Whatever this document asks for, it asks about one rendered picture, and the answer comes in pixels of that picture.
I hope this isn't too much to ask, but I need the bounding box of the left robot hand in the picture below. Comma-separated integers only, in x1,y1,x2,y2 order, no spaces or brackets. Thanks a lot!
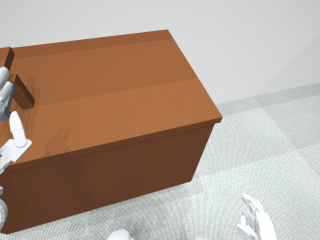
0,66,32,175

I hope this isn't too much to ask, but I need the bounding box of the tap lever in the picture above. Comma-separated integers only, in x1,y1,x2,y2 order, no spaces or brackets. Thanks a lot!
0,83,16,122

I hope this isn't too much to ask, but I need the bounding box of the robot left thigh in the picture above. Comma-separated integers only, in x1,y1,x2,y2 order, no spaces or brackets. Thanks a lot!
106,230,134,240

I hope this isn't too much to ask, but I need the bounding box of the counter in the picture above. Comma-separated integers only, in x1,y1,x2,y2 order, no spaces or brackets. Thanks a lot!
0,29,223,235

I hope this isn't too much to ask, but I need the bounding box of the right robot hand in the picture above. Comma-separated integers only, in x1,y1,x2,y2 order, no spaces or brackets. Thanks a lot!
237,193,278,240

